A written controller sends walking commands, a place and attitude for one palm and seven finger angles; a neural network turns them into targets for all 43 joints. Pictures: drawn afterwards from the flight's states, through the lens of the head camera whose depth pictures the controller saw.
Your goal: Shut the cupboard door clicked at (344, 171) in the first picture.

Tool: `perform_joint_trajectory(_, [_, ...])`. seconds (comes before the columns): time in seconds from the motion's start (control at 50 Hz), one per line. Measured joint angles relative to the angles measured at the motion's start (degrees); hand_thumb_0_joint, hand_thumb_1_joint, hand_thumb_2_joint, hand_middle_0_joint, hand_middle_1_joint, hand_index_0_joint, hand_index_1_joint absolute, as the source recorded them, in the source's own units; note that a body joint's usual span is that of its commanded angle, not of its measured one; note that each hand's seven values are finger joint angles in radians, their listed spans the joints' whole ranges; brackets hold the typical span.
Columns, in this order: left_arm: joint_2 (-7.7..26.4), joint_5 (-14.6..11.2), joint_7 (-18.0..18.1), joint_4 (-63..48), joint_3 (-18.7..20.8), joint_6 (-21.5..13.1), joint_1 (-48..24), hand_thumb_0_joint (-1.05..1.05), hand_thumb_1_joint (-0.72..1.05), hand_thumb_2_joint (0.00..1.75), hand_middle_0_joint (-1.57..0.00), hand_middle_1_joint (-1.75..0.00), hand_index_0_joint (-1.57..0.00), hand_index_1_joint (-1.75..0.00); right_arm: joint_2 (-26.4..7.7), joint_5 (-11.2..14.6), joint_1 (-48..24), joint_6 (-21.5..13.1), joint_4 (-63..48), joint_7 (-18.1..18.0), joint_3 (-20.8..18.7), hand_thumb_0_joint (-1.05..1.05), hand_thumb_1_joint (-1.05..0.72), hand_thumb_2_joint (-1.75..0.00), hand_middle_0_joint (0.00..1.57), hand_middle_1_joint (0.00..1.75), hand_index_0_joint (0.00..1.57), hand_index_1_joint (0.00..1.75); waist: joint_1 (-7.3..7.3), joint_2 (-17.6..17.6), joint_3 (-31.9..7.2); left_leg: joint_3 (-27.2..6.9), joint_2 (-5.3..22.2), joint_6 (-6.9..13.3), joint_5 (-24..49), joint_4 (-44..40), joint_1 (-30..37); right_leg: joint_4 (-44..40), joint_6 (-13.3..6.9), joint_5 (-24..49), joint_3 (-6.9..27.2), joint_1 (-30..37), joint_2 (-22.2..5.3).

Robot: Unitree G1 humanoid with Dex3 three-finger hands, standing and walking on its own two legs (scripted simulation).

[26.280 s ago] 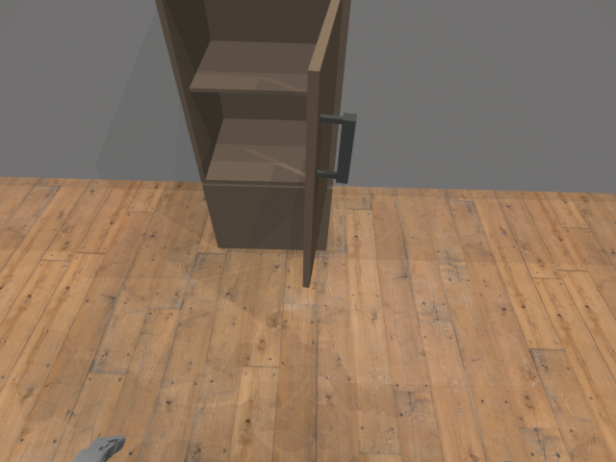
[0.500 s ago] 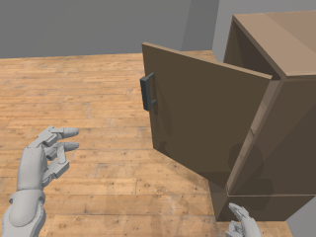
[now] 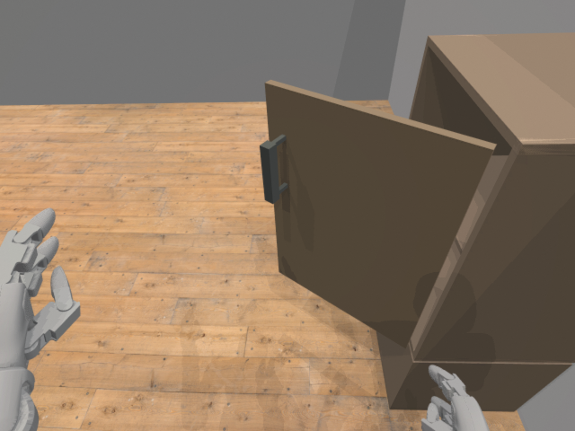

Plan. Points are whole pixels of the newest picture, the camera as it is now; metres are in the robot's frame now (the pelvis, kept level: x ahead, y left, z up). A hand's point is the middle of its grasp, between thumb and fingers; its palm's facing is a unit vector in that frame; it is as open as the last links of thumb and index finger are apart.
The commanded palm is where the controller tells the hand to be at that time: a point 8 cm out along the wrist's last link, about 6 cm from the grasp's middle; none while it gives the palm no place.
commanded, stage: draw the hand back to the body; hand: left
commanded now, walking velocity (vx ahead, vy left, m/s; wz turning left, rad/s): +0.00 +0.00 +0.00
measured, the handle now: (276, 168) +0.62 +0.11 +0.04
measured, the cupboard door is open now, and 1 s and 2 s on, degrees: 54 54 54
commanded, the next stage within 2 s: step back with the hand held close in 0.04 s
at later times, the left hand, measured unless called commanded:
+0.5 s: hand (73, 304) +0.19 +0.26 +0.16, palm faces +0.37 -0.79 -0.49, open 7.5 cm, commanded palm +0.13 +0.30 +0.18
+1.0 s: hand (26, 352) +0.14 +0.28 +0.16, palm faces +0.47 -0.77 -0.43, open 7.5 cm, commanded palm +0.08 +0.31 +0.18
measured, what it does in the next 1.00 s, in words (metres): shifts its weight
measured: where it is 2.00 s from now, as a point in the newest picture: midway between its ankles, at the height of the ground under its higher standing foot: outside the picture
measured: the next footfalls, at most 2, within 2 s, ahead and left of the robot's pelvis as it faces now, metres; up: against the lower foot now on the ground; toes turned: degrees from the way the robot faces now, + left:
right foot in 1.70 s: -0.23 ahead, -0.10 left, +0.00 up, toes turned -5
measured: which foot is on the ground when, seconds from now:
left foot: down 0.00-1.00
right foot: down 0.00-1.00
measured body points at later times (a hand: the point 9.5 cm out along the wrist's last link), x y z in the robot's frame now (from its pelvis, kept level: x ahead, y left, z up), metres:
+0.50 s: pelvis -0.01 +0.01 -0.01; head -0.01 -0.01 +0.44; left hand +0.17 +0.30 +0.18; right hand +0.15 -0.25 -0.10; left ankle -0.03 +0.06 -0.74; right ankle +0.02 -0.10 -0.74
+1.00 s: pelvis -0.07 +0.01 -0.03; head -0.08 +0.02 +0.42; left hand +0.11 +0.31 +0.18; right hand +0.07 -0.24 -0.10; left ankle -0.03 +0.06 -0.74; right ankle +0.02 -0.11 -0.74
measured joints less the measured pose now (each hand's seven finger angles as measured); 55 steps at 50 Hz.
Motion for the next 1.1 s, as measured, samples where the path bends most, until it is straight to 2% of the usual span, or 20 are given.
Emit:
perform_joint_trajectory(0.2, [1.21, -0.46, -0.55, 0.95, 2.74, -1.16, -0.28, 0.02, 0.89, 0.90, -0.21, -0.30, -0.21, -0.30, 0.10, 0.18, 0.07, 0.90, -0.27, 0.57, 0.02, 0.02, -0.91, -0.90, 0.20, 0.30, 0.20, 0.30, -0.58, 0.79, 0.30, 0.28, 0.54, -0.33, 0.05, 0.03, -0.46, -0.28, -0.43, 0.29, 0.23, -0.43, 0.56])
perform_joint_trajectory(0.28, [1.14, -0.29, -0.17, 1.54, 4.26, -4.01, 1.13, 0.02, 0.89, 0.90, -0.21, -0.30, -0.21, -0.30, -0.69, 0.03, -0.30, 2.46, -1.02, 0.73, -0.49, 0.02, -0.91, -0.90, 0.20, 0.30, 0.20, 0.30, -1.86, 1.16, -0.46, 0.07, 1.09, -0.29, -0.77, 2.74, -4.72, 0.04, -0.62, 0.70, -0.17, -3.56, 1.07])
perform_joint_trajectory(0.36, [1.17, 0.05, 0.20, -0.08, 3.60, -5.55, 3.14, 0.02, 0.89, 0.90, -0.21, -0.30, -0.20, -0.30, -1.79, 0.00, -0.54, 4.06, -1.16, 0.67, -1.78, 0.02, -0.91, -0.90, 0.20, 0.30, 0.20, 0.30, -2.87, 0.66, -0.55, 0.34, 0.71, -0.13, -1.23, 4.53, -7.71, 2.21, -0.34, 0.17, -0.04, -6.77, 0.62])
perform_joint_trajectory(0.44, [2.67, 0.22, 0.35, -2.52, 3.69, -6.19, 5.13, 0.02, 0.89, 0.90, -0.21, -0.30, -0.21, -0.30, -2.23, 0.20, -0.43, 5.73, -1.89, 0.01, -2.77, 0.02, -0.91, -0.90, 0.20, 0.30, 0.20, 0.30, -3.56, -0.75, -0.46, 1.21, -0.29, 0.47, -1.23, 5.22, -9.07, 5.30, 0.29, -0.92, 0.77, -9.34, -0.39])
perform_joint_trajectory(0.6, [6.48, 0.22, 0.74, -4.68, 7.41, -6.58, 5.38, 0.02, 0.89, 0.90, -0.22, -0.30, -0.21, -0.30, -1.10, 0.19, -0.79, 7.62, -4.56, -0.86, -2.94, 0.02, -0.91, -0.90, 0.20, 0.30, 0.20, 0.30, -3.94, -3.04, -0.28, 3.08, -1.07, 1.28, -0.81, 7.01, -11.14, 8.77, 1.11, -0.85, 2.47, -12.51, -1.12])
perform_joint_trajectory(0.82, [3.49, 2.62, 1.37, -4.16, 6.63, -7.45, 4.05, 0.02, 0.89, 0.90, -0.21, -0.30, -0.21, -0.30, -0.28, -0.17, 0.90, 6.85, -5.64, -0.92, -1.65, 0.02, -0.91, -0.90, 0.20, 0.30, 0.20, 0.30, -3.59, -4.31, -0.74, 3.67, -0.62, 2.03, -0.99, 12.40, -15.79, 11.85, 1.30, 0.41, 2.50, -16.17, -0.89])
perform_joint_trajectory(0.94, [3.06, 3.86, 1.80, -4.95, 7.78, -8.71, 1.82, 0.02, 0.89, 0.90, -0.21, -0.30, -0.21, -0.30, -0.33, -0.69, 2.36, 5.74, -4.93, -0.94, -1.49, 0.02, -0.91, -0.90, 0.20, 0.30, 0.20, 0.30, -3.19, -4.83, -0.05, 3.62, -0.24, 2.03, -1.77, 15.69, -17.44, 14.24, 1.14, 0.10, 2.22, -17.40, -0.62])
perform_joint_trajectory(1.1, [3.33, 4.39, 2.09, -5.71, 8.53, -10.83, 0.14, 0.02, 0.89, 0.90, -0.21, -0.30, -0.21, -0.30, -0.53, -0.88, 2.58, 5.28, -4.10, 0.07, -2.10, 0.02, -0.91, -0.90, 0.20, 0.30, 0.20, 0.30, -4.43, -4.91, 0.16, 3.72, 0.24, 1.66, -3.30, 18.73, -20.40, 15.60, 0.93, 0.35, 1.70, -19.55, -0.63])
